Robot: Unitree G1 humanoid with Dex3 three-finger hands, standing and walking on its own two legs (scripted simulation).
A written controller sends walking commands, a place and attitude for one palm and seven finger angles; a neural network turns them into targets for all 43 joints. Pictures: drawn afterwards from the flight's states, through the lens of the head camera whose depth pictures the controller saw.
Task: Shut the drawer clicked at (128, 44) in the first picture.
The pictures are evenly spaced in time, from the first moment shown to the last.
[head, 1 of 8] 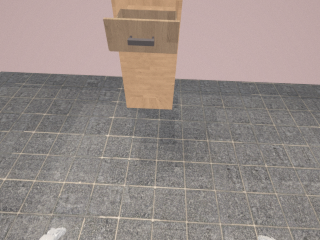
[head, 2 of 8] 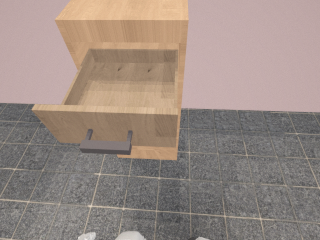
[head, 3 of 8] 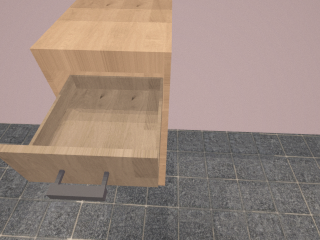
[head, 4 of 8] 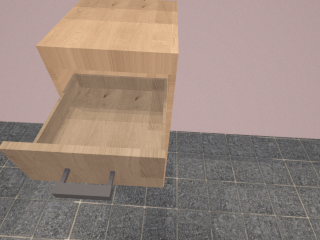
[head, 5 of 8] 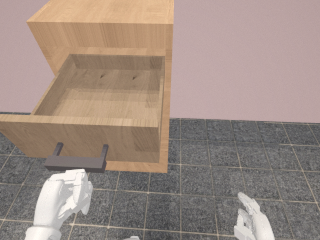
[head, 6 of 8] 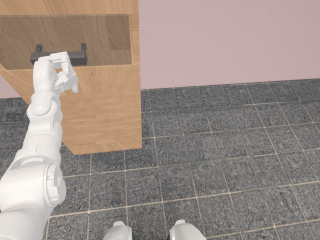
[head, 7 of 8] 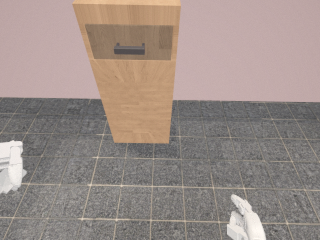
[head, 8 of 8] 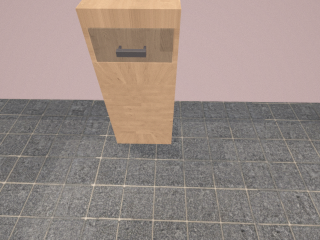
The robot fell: no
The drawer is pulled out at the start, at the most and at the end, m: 0.30 0.30 0.00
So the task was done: yes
